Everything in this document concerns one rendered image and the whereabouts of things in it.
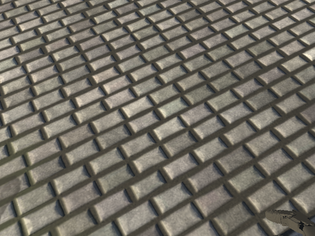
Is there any robot right hand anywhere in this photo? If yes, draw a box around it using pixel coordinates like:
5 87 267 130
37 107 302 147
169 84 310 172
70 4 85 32
265 209 315 236

